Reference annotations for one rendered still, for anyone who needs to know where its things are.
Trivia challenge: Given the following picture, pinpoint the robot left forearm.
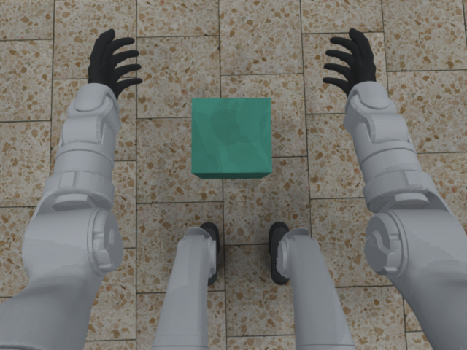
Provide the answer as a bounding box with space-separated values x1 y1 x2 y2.
22 83 121 275

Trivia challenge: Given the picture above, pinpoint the robot left hand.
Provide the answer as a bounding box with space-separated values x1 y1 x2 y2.
88 29 142 100

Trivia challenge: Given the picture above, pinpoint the robot right forearm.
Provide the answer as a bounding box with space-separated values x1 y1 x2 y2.
343 81 467 240

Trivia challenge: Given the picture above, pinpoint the robot right upper arm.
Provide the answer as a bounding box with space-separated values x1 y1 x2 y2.
364 209 467 350

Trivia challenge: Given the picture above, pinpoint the left robot shin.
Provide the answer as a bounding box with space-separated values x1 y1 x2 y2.
177 227 213 275

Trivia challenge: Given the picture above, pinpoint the carton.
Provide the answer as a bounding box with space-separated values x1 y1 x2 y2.
191 98 272 179

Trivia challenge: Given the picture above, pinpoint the robot right hand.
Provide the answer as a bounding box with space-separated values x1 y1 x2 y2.
323 28 376 97

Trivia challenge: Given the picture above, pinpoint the robot left upper arm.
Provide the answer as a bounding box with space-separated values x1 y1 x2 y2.
0 207 124 350

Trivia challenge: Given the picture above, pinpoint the left robot thigh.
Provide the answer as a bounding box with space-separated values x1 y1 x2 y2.
151 235 216 350

